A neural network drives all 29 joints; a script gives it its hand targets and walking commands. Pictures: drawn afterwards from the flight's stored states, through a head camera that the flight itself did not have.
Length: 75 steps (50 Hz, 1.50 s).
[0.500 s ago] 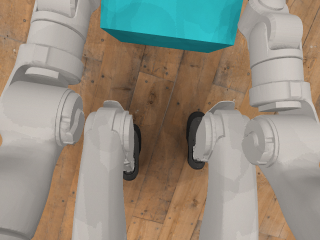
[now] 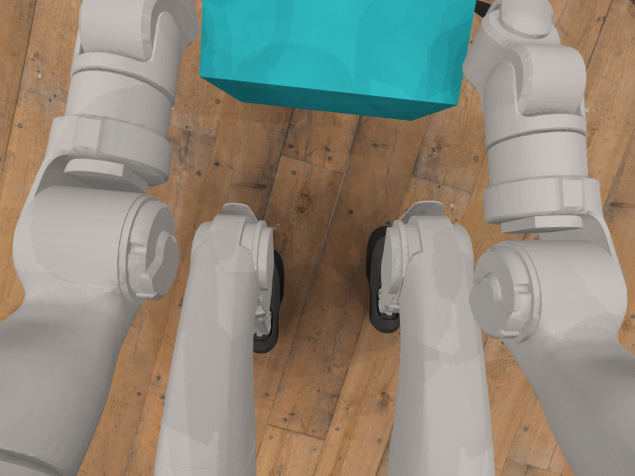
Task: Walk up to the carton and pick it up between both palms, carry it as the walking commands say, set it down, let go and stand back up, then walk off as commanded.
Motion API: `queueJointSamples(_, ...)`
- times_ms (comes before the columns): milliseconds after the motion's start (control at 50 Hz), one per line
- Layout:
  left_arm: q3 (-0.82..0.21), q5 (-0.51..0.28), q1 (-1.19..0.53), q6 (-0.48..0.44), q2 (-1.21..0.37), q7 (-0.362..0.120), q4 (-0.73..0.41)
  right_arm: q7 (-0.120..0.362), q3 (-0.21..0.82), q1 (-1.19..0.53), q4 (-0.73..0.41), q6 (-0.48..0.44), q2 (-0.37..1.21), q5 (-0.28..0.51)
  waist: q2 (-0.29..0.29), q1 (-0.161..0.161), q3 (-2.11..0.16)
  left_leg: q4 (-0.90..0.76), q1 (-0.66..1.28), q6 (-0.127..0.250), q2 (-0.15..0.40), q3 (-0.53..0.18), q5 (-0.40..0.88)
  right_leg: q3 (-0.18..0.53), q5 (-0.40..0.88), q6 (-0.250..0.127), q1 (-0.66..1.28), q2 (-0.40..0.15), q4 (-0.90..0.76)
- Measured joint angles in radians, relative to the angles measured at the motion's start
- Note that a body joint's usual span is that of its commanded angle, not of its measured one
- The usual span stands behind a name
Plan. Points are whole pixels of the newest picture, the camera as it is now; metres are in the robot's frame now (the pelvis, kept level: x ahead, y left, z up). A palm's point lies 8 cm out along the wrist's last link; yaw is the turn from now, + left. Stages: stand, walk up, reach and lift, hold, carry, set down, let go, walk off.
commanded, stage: reach and lift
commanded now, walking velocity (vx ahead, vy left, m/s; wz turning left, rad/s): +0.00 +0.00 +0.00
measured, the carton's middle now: out of the picture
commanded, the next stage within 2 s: none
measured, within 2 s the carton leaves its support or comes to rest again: neither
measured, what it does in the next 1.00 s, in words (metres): rises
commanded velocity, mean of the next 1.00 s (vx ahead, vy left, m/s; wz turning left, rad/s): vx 0.00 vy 0.00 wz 0.00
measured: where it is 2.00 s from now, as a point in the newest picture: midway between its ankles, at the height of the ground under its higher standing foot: (324, 308)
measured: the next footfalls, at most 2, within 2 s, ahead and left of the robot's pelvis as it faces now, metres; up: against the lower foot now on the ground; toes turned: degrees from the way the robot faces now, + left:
none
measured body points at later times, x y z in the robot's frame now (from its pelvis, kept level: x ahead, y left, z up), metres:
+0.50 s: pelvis -0.01 +0.00 +0.05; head +0.29 -0.01 +0.38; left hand +0.56 +0.14 +0.00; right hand +0.52 -0.17 -0.02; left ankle +0.12 +0.11 -0.42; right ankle +0.16 -0.13 -0.42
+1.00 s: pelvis -0.01 +0.00 +0.11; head +0.25 -0.01 +0.47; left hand +0.52 +0.13 +0.08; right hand +0.49 -0.18 +0.06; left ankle +0.12 +0.11 -0.42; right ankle +0.16 -0.13 -0.42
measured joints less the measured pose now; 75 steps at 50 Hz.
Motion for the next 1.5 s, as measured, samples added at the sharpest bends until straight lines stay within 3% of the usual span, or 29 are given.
queueJointSamples(500, 0.017, 0.025, 0.081, 0.06, -0.038, 0.008, -0.043, 0.012, 0.0, 0.092, -0.008, 0.017, 0.026, -0.009, -0.003, -0.001, 0.0, -0.171, 0.222, 0.002, 0.0, -0.004, 0.038, 0.001, 0.028, 0.002, 0.232, 0.001, -0.171)
queueJointSamples(780, 0.022, 0.04, 0.158, 0.017, -0.063, 0.001, -0.053, 0.019, -0.001, 0.128, -0.014, 0.015, 0.038, -0.03, -0.003, 0.0, 0.0, -0.279, 0.347, 0.001, 0.0, -0.007, 0.064, 0.003, 0.047, 0.0, 0.358, 0.001, -0.275)
queueJointSamples(1000, 0.003, 0.04, 0.211, 0.064, -0.077, 0.008, -0.092, 0.022, 0.005, 0.201, -0.045, 0.035, 0.055, -0.03, -0.003, 0.0, -0.002, -0.365, 0.479, 0.0, 0.0, -0.007, 0.087, 0.005, 0.066, -0.002, 0.491, 0.001, -0.357)
queueJointSamples(1200, 0.079, 0.093, 0.24, 0.047, -0.099, -0.008, -0.079, 0.038, -0.018, 0.164, 0.045, 0.007, 0.071, -0.063, -0.003, 0.001, -0.07, -0.459, 0.503, -0.001, 0.0, -0.01, 0.124, 0.006, 0.099, -0.005, 0.518, 0.004, -0.449)
queueJointSamples(1320, 0.063, 0.093, 0.266, 0.021, -0.106, -0.02, -0.109, 0.024, -0.011, 0.204, -0.048, 0.028, 0.08, -0.063, -0.003, 0.001, 0.004, -0.517, 0.606, 0.0, 0.0, -0.013, 0.127, 0.006, 0.101, -0.004, 0.623, 0.004, -0.508)
queueJointSamples(1500, 0.001, 0.093, 0.364, 0.068, -0.128, -0.015, -0.156, 0.03, 0.039, 0.365, -0.116, 0.043, 0.094, -0.063, -0.003, 0.003, -0.002, -0.615, 0.749, 0.004, 0.001, -0.014, 0.139, 0.008, 0.111, 0.0, 0.77, 0.004, -0.609)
